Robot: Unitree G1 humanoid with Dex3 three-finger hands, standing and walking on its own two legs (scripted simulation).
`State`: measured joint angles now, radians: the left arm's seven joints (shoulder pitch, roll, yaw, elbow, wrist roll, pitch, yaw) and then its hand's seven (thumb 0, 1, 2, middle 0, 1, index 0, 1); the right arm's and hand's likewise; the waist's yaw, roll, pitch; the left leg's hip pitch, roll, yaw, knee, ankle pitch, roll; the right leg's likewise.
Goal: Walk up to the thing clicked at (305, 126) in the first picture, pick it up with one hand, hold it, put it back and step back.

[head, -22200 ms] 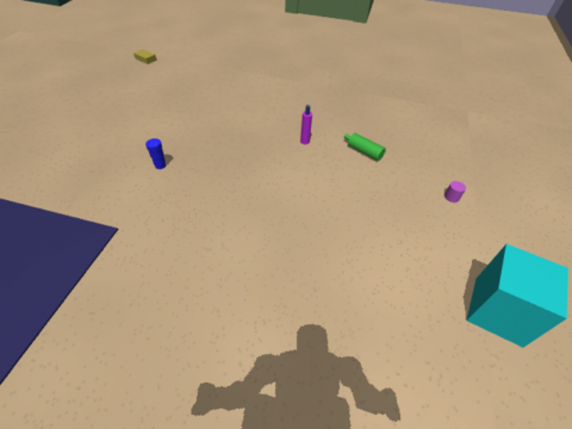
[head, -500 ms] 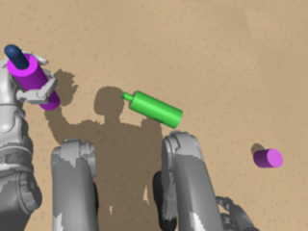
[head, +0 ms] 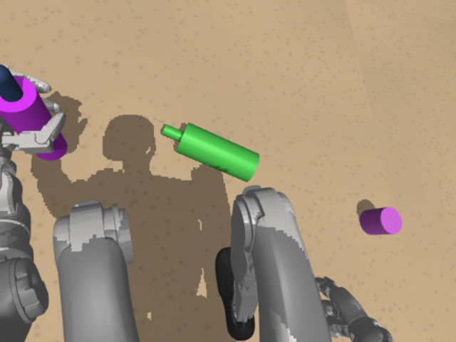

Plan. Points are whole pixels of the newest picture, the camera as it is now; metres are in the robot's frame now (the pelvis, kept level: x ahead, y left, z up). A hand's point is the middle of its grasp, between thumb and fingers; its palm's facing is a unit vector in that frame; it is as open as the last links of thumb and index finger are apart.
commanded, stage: lower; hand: left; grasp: from the side
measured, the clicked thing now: (30, 118) +0.45 +0.27 -0.07
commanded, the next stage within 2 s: loosen in 1.28 s
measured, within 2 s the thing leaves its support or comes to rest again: rests again in 1.60 s
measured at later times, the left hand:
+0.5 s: hand (52, 130) +0.46 +0.25 -0.13, palm faces +0.15 -0.99 -0.01, open 7.3 cm
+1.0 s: hand (59, 134) +0.46 +0.25 -0.16, palm faces +0.15 -0.99 -0.01, open 7.3 cm
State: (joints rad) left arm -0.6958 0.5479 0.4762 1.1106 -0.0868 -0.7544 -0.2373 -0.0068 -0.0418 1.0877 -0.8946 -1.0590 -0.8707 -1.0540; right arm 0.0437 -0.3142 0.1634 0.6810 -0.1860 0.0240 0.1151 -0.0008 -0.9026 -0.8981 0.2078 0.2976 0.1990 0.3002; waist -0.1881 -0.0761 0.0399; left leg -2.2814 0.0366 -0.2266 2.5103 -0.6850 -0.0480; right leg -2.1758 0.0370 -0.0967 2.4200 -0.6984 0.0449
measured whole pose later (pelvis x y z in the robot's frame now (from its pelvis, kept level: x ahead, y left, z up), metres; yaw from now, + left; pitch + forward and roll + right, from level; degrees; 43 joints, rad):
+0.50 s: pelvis -0.01 +0.01 -0.01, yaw -3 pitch +20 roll -12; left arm -0.72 0.70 0.47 1.28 -0.09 -0.88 -0.19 -0.01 -0.05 1.09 -0.90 -1.05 -0.88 -1.05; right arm -0.04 -0.35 0.33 0.63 -0.26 0.04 0.13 0.00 -0.91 -0.90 0.21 0.30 0.20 0.30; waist -0.25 -0.17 0.18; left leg -2.26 0.03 -0.31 2.59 -0.70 -0.06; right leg -2.13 0.06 -0.16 2.44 -0.68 0.06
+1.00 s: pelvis -0.01 +0.01 -0.02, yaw -5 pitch +16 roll -15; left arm -0.73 0.79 0.44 1.38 -0.08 -0.97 -0.12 -0.01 -0.05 1.10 -0.90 -1.06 -0.88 -1.05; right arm -0.10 -0.36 0.45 0.58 -0.32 0.04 0.13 0.00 -0.90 -0.89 0.21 0.30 0.20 0.30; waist -0.26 -0.22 0.24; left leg -2.24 0.03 -0.37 2.63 -0.70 -0.04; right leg -2.08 0.08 -0.20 2.42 -0.66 0.07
